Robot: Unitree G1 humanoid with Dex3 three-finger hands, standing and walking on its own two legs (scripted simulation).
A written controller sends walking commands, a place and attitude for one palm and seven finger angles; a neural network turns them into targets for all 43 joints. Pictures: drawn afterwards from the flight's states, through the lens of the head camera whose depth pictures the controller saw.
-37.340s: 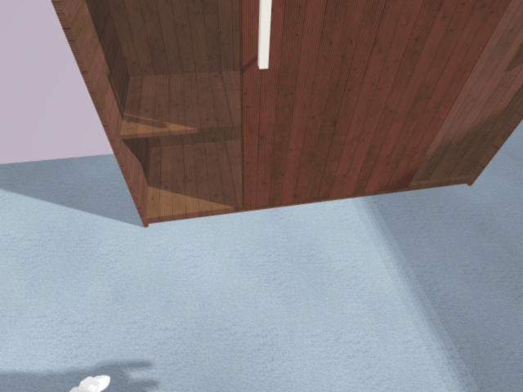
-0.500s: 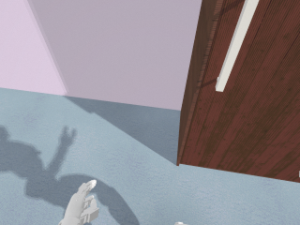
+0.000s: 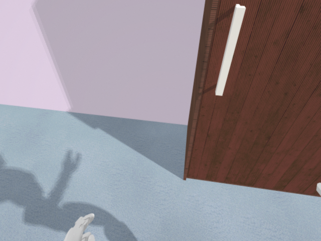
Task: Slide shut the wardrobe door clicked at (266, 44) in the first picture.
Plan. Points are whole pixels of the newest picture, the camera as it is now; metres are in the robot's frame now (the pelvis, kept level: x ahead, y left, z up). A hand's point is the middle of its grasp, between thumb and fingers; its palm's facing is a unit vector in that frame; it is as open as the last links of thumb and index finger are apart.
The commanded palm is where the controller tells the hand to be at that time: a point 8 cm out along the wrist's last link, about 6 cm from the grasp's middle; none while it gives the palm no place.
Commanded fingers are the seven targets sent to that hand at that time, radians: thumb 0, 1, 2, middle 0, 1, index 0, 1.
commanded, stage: stop stepping back and stand still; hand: right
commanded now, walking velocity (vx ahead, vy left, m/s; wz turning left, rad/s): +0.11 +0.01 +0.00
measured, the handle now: (227, 54) +0.71 -0.20 +0.18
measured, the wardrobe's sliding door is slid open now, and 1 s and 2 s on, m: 0.00 0.00 0.00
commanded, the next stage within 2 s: let the arm hang, fingers relaxed in 0.28 s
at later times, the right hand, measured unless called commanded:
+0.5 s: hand (289, 212) +0.22 -0.29 +0.00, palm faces +0.20 +0.87 -0.46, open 7.4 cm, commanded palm none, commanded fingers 0.00 -0.90 -0.90 0.20 0.30 0.20 0.30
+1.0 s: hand out of the picture -0.01 -0.25 -0.16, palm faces -0.01 +0.96 -0.28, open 7.4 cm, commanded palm none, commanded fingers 0.00 -0.90 -0.90 0.20 0.30 0.20 0.30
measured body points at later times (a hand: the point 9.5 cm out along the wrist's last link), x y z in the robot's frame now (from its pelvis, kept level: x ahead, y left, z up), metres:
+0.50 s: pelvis +0.01 -0.03 -0.01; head +0.00 -0.01 +0.44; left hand +0.17 +0.22 -0.12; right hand +0.20 -0.34 +0.03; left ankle +0.00 +0.10 -0.73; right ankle +0.06 -0.11 -0.73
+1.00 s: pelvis +0.02 -0.03 +0.01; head +0.05 -0.04 +0.46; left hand +0.07 +0.24 -0.13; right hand +0.00 -0.30 -0.14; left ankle +0.00 +0.10 -0.73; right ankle +0.06 -0.11 -0.73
